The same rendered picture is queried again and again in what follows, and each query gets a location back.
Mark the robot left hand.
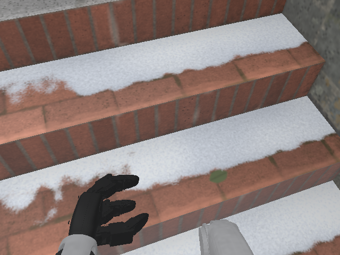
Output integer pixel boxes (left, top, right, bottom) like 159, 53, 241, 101
68, 174, 149, 247

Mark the right robot thigh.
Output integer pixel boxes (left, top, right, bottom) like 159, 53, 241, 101
199, 219, 254, 255

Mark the left robot forearm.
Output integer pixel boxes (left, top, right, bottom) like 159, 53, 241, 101
55, 234, 98, 255

